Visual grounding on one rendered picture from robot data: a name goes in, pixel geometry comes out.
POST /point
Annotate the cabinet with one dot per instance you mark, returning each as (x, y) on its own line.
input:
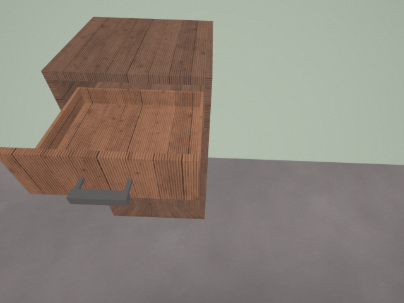
(143, 54)

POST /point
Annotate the drawer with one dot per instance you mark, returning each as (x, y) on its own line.
(110, 135)

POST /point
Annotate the handle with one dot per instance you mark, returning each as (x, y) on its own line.
(99, 197)

